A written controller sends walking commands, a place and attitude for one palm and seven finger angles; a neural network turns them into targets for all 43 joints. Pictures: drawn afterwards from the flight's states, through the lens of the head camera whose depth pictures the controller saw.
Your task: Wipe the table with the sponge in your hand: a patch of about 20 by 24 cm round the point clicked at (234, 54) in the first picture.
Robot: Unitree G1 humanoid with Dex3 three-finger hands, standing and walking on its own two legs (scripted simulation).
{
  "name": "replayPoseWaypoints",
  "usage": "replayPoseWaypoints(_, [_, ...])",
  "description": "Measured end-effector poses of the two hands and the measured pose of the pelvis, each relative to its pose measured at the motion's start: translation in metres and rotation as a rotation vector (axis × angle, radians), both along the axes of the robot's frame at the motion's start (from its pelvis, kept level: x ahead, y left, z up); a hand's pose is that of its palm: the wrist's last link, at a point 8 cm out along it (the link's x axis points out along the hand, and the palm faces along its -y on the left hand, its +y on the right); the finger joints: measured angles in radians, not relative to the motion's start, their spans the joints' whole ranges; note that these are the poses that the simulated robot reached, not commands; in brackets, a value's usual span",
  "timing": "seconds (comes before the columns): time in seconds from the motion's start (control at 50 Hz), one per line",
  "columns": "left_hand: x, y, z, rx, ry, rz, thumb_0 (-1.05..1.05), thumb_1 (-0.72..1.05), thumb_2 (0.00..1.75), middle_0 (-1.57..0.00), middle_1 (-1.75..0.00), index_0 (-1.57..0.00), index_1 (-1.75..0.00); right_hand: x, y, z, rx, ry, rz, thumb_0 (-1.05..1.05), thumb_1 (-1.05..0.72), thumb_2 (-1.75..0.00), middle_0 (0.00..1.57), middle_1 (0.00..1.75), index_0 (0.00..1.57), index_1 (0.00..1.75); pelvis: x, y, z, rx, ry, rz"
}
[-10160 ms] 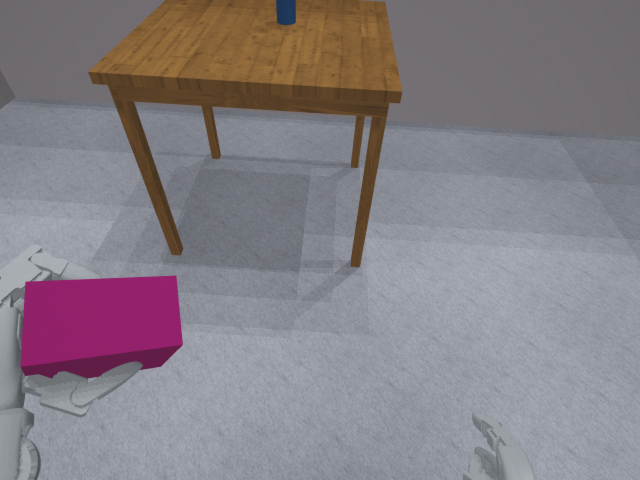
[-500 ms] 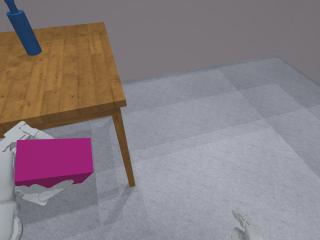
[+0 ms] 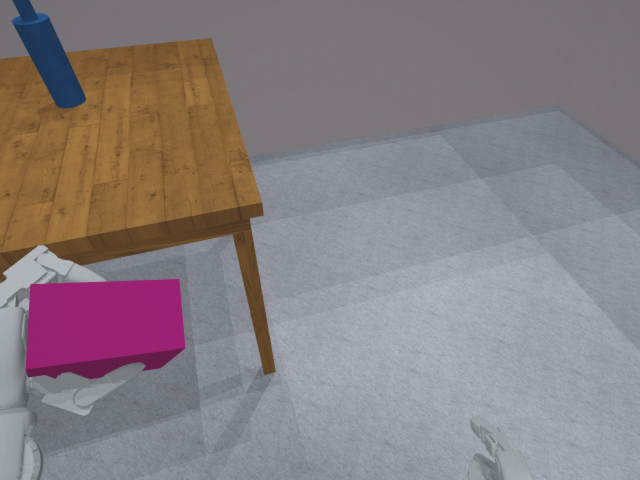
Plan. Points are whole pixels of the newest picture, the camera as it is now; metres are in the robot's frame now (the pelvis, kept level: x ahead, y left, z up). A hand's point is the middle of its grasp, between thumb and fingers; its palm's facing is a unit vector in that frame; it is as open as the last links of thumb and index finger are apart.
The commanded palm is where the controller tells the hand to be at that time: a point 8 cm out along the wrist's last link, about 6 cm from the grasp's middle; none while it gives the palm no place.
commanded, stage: come to a stop and stand still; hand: left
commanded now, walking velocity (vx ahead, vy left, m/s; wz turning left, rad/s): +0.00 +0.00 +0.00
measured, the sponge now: (127, 330) +0.23 +0.21 +0.14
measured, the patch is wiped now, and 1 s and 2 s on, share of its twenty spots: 0.00 0.00 0.00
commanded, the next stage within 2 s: look again from close up in 0.38 s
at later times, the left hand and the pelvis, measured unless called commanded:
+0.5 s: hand (82, 304) +0.24 +0.24 +0.16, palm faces +0.39 -0.81 -0.44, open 10.4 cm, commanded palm +0.18 +0.28 +0.18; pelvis +0.02 +0.00 +0.00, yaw +0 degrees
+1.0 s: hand (43, 287) +0.24 +0.28 +0.17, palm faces +0.44 -0.84 -0.31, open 10.4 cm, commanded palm +0.19 +0.30 +0.18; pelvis +0.02 +0.03 +0.00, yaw +0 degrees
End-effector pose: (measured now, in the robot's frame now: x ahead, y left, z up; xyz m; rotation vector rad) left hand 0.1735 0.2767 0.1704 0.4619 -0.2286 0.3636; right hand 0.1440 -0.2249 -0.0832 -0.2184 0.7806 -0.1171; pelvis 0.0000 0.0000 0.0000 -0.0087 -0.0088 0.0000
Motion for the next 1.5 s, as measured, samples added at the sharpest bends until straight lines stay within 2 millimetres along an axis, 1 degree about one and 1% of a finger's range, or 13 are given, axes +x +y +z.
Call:
replayPoseWaypoints(0.26, [0.018, 0.006, 0.003, 0.007, -0.002, -0.006, -0.02, -0.52, 0.98, -0.68, -1.36, -0.73, -1.34, 0.033, 0.008, 0.006, 0.004, -0.035, 0.002, 0.01, -0.90, -0.90, 0.20, 0.30, 0.20, 0.30, 0.018, 0.005, 0.000, 0.000, 0.009, 0.001])
replayPoseWaypoints(0.48, [0.019, 0.003, 0.003, 0.001, -0.006, -0.004, -0.02, -0.52, 0.98, -0.68, -1.36, -0.73, -1.34, 0.032, 0.004, 0.005, 0.004, -0.029, -0.001, 0.01, -0.90, -0.90, 0.21, 0.30, 0.20, 0.30, 0.019, 0.002, 0.000, 0.002, 0.010, 0.000])
replayPoseWaypoints(0.54, [0.031, 0.025, 0.028, 0.161, -0.095, -0.001, -0.02, -0.52, 0.98, -0.68, -1.36, -0.73, -1.34, 0.025, 0.004, 0.003, -0.011, -0.013, 0.050, 0.01, -0.90, -0.90, 0.20, 0.30, 0.20, 0.30, 0.011, -0.004, -0.002, -0.005, 0.014, 0.014])
replayPoseWaypoints(0.6, [0.039, 0.046, 0.035, 0.110, -0.164, 0.063, -0.02, -0.52, 0.98, -0.68, -1.36, -0.73, -1.34, 0.017, 0.004, 0.005, 0.010, -0.015, 0.054, 0.01, -0.90, -0.90, 0.20, 0.30, 0.20, 0.30, 0.005, -0.003, 0.000, 0.002, 0.006, -0.003])
replayPoseWaypoints(0.64, [0.039, 0.042, 0.029, 0.060, -0.152, 0.054, -0.02, -0.52, 0.98, -0.68, -1.36, -0.73, -1.34, 0.012, 0.003, 0.007, 0.024, -0.037, 0.040, 0.01, -0.90, -0.90, 0.20, 0.30, 0.20, 0.30, 0.004, 0.002, 0.001, 0.005, 0.002, -0.014])
replayPoseWaypoints(0.74, [0.026, 0.004, -0.002, -0.012, -0.014, -0.101, -0.02, -0.52, 0.99, -0.68, -1.36, -0.73, -1.34, 0.005, 0.006, 0.008, 0.034, -0.063, 0.001, 0.01, -0.90, -0.90, 0.20, 0.30, 0.20, 0.30, 0.009, 0.014, 0.001, 0.010, -0.005, -0.021])
replayPoseWaypoints(0.78, [0.021, 0.003, -0.010, -0.013, 0.029, -0.127, -0.02, -0.53, 0.99, -0.68, -1.36, -0.73, -1.34, 0.005, 0.008, 0.009, 0.022, -0.052, 0.000, 0.01, -0.90, -0.90, 0.20, 0.30, 0.20, 0.30, 0.011, 0.015, 0.001, 0.008, -0.005, -0.016])
replayPoseWaypoints(0.94, [0.022, 0.045, 0.003, 0.004, -0.084, 0.007, -0.02, -0.53, 0.99, -0.68, -1.36, -0.73, -1.34, 0.028, 0.024, 0.021, -0.027, -0.065, 0.091, 0.02, -0.90, -0.90, 0.20, 0.30, 0.20, 0.30, 0.018, 0.018, 0.002, -0.006, -0.003, -0.001])
replayPoseWaypoints(1.04, [0.037, 0.040, 0.013, -0.037, -0.165, -0.033, -0.02, -0.53, 0.99, -0.68, -1.36, -0.73, -1.34, 0.055, 0.036, 0.029, -0.027, -0.137, 0.113, 0.02, -0.90, -0.90, 0.21, 0.30, 0.20, 0.30, 0.029, 0.031, 0.000, -0.016, -0.002, -0.013])
replayPoseWaypoints(1.16, [0.063, 0.045, -0.001, -0.031, -0.103, -0.100, -0.02, -0.53, 0.99, -0.68, -1.36, -0.73, -1.34, 0.077, 0.048, 0.034, -0.027, -0.174, 0.078, 0.01, -0.90, -0.90, 0.21, 0.30, 0.20, 0.30, 0.045, 0.045, -0.005, -0.020, 0.006, -0.032])
replayPoseWaypoints(1.26, [0.079, 0.062, -0.006, 0.004, -0.071, -0.098, -0.02, -0.53, 0.99, -0.68, -1.36, -0.73, -1.34, 0.082, 0.055, 0.028, -0.029, -0.148, 0.055, 0.01, -0.90, -0.90, 0.21, 0.30, 0.20, 0.30, 0.055, 0.056, -0.011, -0.010, -0.001, -0.049])
replayPoseWaypoints(1.4, [0.083, 0.069, 0.014, 0.042, -0.170, -0.138, -0.02, -0.53, 0.99, -0.68, -1.36, -0.73, -1.34, 0.081, 0.066, 0.009, -0.023, -0.046, 0.074, 0.01, -0.90, -0.90, 0.21, 0.30, 0.20, 0.30, 0.066, 0.071, -0.015, -0.042, -0.011, -0.033])
replayPoseWaypoints(1.5, [0.090, 0.086, 0.006, 0.021, -0.212, -0.151, -0.02, -0.53, 0.99, -0.68, -1.36, -0.73, -1.34, 0.078, 0.075, 0.005, -0.052, -0.009, 0.027, 0.01, -0.90, -0.90, 0.21, 0.30, 0.20, 0.30, 0.073, 0.092, -0.022, -0.026, -0.012, -0.091])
